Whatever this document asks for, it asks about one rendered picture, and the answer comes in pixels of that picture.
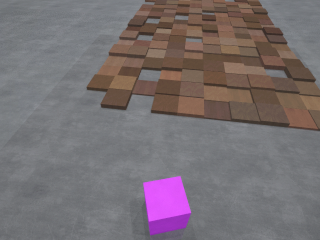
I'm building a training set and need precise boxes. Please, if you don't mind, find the carton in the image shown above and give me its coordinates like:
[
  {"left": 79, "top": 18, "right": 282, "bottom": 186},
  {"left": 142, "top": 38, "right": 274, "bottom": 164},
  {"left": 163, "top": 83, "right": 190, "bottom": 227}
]
[{"left": 143, "top": 176, "right": 191, "bottom": 236}]

